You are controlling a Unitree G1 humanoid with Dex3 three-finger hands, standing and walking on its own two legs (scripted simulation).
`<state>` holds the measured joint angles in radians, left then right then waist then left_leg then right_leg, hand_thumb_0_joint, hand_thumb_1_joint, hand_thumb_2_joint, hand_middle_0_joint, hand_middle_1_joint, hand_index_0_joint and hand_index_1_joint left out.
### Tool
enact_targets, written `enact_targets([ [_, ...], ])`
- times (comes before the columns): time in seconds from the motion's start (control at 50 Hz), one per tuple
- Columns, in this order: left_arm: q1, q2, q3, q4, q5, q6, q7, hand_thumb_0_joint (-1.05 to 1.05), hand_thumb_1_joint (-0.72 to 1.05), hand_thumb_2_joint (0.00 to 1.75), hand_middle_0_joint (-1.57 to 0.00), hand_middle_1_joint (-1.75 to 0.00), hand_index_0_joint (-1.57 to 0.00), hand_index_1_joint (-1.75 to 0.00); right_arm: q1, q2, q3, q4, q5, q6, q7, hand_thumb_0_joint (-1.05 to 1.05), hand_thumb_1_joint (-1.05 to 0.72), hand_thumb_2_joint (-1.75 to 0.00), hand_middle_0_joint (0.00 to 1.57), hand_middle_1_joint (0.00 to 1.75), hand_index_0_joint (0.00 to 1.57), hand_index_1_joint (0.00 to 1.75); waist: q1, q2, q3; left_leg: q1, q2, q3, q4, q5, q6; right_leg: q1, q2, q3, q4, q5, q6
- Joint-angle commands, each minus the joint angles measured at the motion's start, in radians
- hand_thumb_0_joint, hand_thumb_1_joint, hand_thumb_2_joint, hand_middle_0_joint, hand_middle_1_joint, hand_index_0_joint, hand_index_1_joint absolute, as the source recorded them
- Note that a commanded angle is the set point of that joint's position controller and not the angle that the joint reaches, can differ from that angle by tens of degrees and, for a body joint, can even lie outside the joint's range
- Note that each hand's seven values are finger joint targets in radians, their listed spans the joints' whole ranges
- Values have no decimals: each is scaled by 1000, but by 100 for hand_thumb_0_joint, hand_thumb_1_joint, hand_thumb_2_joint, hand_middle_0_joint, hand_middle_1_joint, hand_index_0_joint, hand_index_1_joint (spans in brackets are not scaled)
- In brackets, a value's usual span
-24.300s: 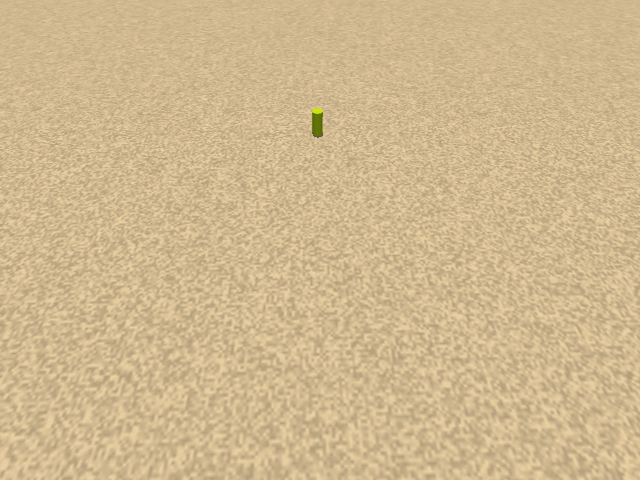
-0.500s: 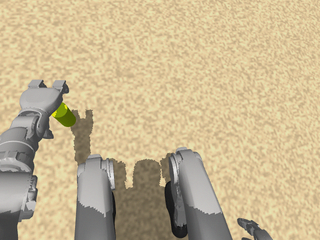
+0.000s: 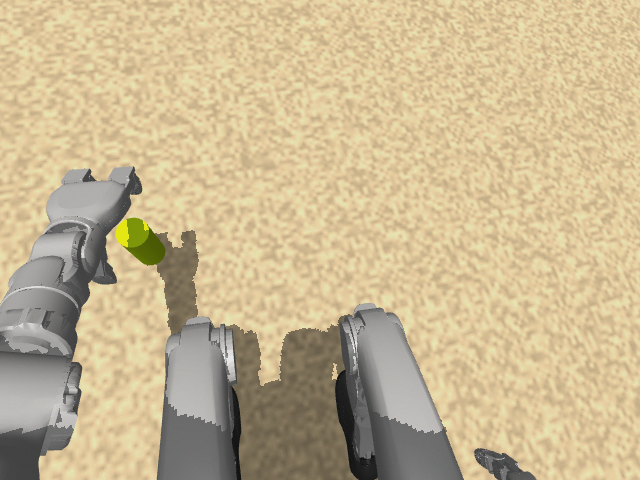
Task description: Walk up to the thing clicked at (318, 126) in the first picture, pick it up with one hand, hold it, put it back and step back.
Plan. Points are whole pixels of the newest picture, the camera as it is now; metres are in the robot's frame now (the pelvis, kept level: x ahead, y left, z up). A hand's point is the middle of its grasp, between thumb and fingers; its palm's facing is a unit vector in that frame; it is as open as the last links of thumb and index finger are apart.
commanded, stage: withdraw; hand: left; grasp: from above
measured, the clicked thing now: (142, 243) +0.49 +0.28 -0.38
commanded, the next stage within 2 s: go down in 0.40 s
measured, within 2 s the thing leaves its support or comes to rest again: neither
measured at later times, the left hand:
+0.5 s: hand (88, 207) +0.46 +0.28 -0.12, palm faces -0.44 -0.05 -0.90, open 14.1 cm
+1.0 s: hand (62, 231) +0.42 +0.30 -0.10, palm faces -0.41 -0.16 -0.90, open 14.3 cm
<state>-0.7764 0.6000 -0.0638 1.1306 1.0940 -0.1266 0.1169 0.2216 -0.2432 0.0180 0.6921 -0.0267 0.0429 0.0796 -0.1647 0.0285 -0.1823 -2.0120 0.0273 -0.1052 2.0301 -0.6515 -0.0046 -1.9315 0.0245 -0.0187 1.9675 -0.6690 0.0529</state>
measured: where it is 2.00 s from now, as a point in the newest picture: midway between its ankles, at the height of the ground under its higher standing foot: (294, 452)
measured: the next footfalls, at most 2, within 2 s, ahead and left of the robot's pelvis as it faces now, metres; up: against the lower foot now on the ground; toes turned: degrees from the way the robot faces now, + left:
none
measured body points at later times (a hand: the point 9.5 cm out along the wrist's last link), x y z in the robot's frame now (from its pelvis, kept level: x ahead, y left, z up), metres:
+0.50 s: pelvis +0.00 +0.00 -0.02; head +0.20 +0.04 +0.38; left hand +0.48 +0.28 -0.07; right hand +0.05 -0.26 -0.14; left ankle +0.08 +0.12 -0.41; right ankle +0.09 -0.14 -0.41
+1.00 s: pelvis +0.00 +0.00 +0.02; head +0.19 +0.07 +0.42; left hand +0.44 +0.30 -0.05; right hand +0.12 -0.27 -0.09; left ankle +0.08 +0.12 -0.41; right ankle +0.09 -0.14 -0.41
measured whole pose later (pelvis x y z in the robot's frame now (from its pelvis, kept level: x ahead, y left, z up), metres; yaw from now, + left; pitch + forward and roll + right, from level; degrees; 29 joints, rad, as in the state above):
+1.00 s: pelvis +0.00 +0.00 +0.02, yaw +1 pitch +35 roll -7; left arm -0.75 0.63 -0.01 1.06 1.05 -0.17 0.16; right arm 0.15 -0.27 -0.02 0.68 -0.04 0.00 0.08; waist -0.13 0.01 -0.19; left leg -1.95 0.02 -0.12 1.97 -0.63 -0.01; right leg -1.86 0.01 -0.04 1.90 -0.65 0.05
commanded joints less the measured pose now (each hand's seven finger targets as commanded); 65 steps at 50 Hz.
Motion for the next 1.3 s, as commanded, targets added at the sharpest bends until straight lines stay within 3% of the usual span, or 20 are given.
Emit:
enact_targets([
  [0.0,-356,198,50,-42,76,-93,141,0,-48,93,-6,-97,-8,-94,102,-203,-57,-17,-27,-38,-5,0,-89,-89,20,30,20,30,-43,133,-428,349,-25,56,-145,152,31,151,24,-76,-134,200,-91],
  [0.08,-555,277,98,-54,167,-120,273,0,-50,95,-6,-99,-8,-96,122,-215,-67,14,-58,-67,2,0,-90,-89,20,30,20,30,-40,293,-587,468,-30,72,-121,157,11,104,15,-77,-92,200,-96],
  [0.18,-595,361,188,-63,168,-6,361,0,-53,97,-6,-98,-7,-97,141,-254,-99,3,-76,-81,4,0,-91,-90,20,30,20,30,-27,392,-749,613,-21,58,-163,151,-2,100,-1,-95,-67,196,-94],
  [0.24,-610,342,170,-46,132,75,331,0,-53,97,-7,-97,-7,-97,138,-255,-105,2,-68,-70,-1,0,-91,-90,20,30,20,30,-28,391,-808,621,-20,59,-160,130,5,132,11,-96,-87,182,-97],
  [0.32,-495,320,123,-32,62,137,203,0,-51,95,-7,-97,-8,-96,146,-228,-105,-2,-48,-47,-9,0,-91,-90,20,30,20,30,-24,262,-741,481,-31,80,-166,67,28,241,26,-75,-171,114,-89],
  [0.4,-348,256,79,-114,6,135,54,0,-51,95,-7,-97,-8,-95,152,-220,-109,-51,-18,-13,-15,0,-90,-90,20,30,20,30,-15,159,-667,442,-29,66,-216,67,40,313,29,-73,-217,127,-79],
  [0.48,-207,218,53,-155,-36,90,-24,0,-50,94,-6,-97,-8,-95,130,-203,-92,-68,5,-1,-18,0,-90,-89,20,30,20,30,-13,45,-518,361,-25,66,-221,99,51,345,34,-67,-253,156,-76],
  [0.5,-213,225,58,-183,-41,69,-31,0,-42,86,-14,-89,-14,-87,126,-202,-89,-66,9,-3,-18,0,-90,-90,20,30,20,30,-11,23,-500,352,-24,63,-215,113,52,341,32,-64,-250,166,-77],
  [0.58,-275,336,151,-308,-22,-13,6,0,-54,71,-1,-80,-7,-75,119,-206,-84,-67,6,-7,-22,0,-89,-89,20,30,20,30,37,163,-580,483,-24,56,-235,212,30,319,19,-62,-218,227,-88],
  [0.68,-271,329,194,-314,-22,-54,87,0,-61,73,0,-76,-2,-72,127,-202,-91,-62,-4,-21,-17,0,-88,-90,20,30,20,30,38,206,-613,560,-22,58,-269,199,25,326,17,-65,-244,219,-86],
  [0.7,-265,323,194,-315,-24,-52,93,0,-61,65,-8,-68,-10,-64,128,-203,-93,-63,-6,-24,-15,0,-90,-91,20,30,20,30,37,209,-613,567,-21,58,-275,195,26,330,16,-66,-253,217,-84],
  [0.74,-237,299,190,-326,-47,-42,91,0,-46,77,-8,-79,-10,-77,134,-207,-106,-61,-8,-30,-15,0,-87,-89,20,30,20,30,43,205,-634,606,-18,56,-295,190,27,348,16,-68,-279,209,-83],
  [0.78,-232,248,158,-303,-70,-34,80,0,-49,93,-9,-93,-9,-92,127,-209,-115,-52,-10,-36,-14,0,-90,-90,20,30,20,30,28,189,-579,595,-14,38,-319,142,24,315,14,-76,-281,178,-83],
  [0.84,-236,203,113,-286,-83,-37,65,0,-49,94,-8,-94,-9,-93,115,-212,-120,-44,-7,-43,-18,0,-90,-90,20,30,20,30,7,185,-497,553,-12,24,-335,54,23,274,14,-79,-286,118,-86],
  [0.94,-298,195,84,-211,-45,-62,84,0,-48,94,-8,-96,-9,-94,97,-214,-103,-28,-11,-51,-14,0,-90,-89,20,30,20,30,-12,157,-468,492,-18,30,-285,73,30,233,15,-74,-258,135,-92],
  [1.02,-384,190,56,-81,45,-73,153,0,-47,94,-8,-96,-9,-95,95,-219,-86,-3,-25,-62,-9,0,-90,-89,20,30,20,30,-39,162,-440,460,-21,27,-248,72,25,154,16,-83,-213,138,-95],
  [1.12,-545,299,111,7,160,-47,263,0,-46,93,-10,-95,-11,-94,112,-237,-78,30,-57,-82,-2,0,-90,-90,20,30,20,30,-41,291,-595,545,-20,32,-179,188,10,93,9,-97,-109,225,-94],
  [1.16,-596,316,117,61,181,-21,291,0,-47,93,-12,-94,-12,-93,129,-241,-72,37,-67,-91,2,0,-90,-90,20,30,20,30,-61,306,-603,542,-18,38,-157,191,12,79,10,-102,-98,232,-92],
  [1.2,-619,387,168,63,192,5,308,0,-45,92,-14,-93,-14,-92,150,-247,-71,30,-73,-92,5,0,-91,-90,20,30,20,30,-45,333,-701,562,-23,47,-142,215,12,118,9,-102,-77,251,-92],
  [1.28,-605,399,180,81,160,52,279,0,-44,91,-15,-91,-15,-91,160,-245,-71,18,-73,-84,11,0,-91,-90,20,30,20,30,-46,345,-732,513,-25,62,-127,172,17,143,16,-103,-74,214,-92],
])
